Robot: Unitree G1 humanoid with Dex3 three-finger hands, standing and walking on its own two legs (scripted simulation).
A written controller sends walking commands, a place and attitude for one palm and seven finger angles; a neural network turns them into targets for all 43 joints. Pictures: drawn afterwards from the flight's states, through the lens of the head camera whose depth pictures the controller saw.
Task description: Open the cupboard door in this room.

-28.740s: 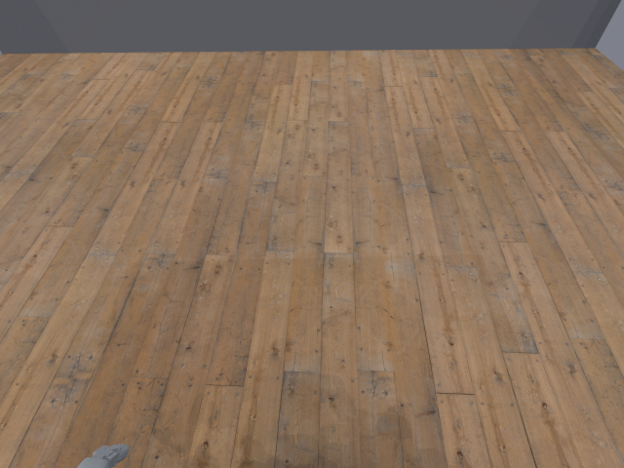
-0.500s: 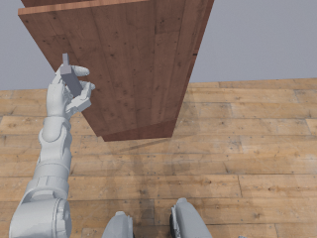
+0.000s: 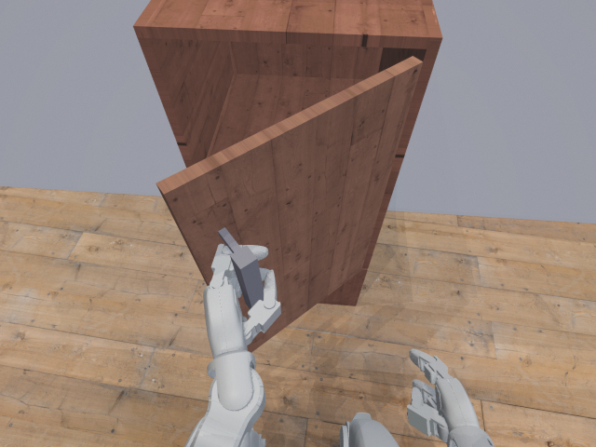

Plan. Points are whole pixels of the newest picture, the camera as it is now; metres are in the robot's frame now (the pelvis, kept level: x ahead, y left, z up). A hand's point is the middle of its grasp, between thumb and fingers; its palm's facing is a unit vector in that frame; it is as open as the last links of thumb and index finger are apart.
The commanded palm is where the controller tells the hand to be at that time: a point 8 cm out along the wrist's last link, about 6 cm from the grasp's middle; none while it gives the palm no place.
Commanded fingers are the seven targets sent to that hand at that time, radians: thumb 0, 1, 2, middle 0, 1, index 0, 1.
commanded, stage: pull the door open along its arc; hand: left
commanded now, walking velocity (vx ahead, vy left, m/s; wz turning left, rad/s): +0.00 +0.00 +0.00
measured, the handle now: (242, 272) +0.34 +0.09 +0.03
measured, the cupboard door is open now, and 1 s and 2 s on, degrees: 42 43 48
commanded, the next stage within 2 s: open thumb and fingers to let go in 0.06 s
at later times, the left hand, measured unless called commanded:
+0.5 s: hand (280, 312) +0.28 +0.04 +0.03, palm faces +0.35 -0.94 -0.05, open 8.9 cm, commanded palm +0.24 +0.08 +0.03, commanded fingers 0.00 -0.36 0.36 -0.31 -1.22 -0.31 -1.22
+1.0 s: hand (274, 309) +0.29 +0.05 +0.03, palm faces +0.27 -0.96 -0.04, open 15.2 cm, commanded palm +0.24 +0.08 +0.03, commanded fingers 0.00 -0.50 0.30 -0.15 -0.30 -0.15 -0.30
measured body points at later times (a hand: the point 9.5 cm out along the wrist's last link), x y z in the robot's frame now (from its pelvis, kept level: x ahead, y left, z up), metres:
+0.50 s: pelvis -0.02 -0.03 -0.01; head +0.05 -0.06 +0.43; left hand +0.26 +0.09 +0.04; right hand +0.16 -0.25 -0.12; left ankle -0.02 +0.15 -0.66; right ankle +0.03 -0.11 -0.66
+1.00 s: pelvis -0.03 +0.00 -0.01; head +0.03 -0.01 +0.43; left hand +0.27 +0.10 +0.04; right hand +0.15 -0.21 -0.12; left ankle -0.02 +0.15 -0.66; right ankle +0.03 -0.11 -0.66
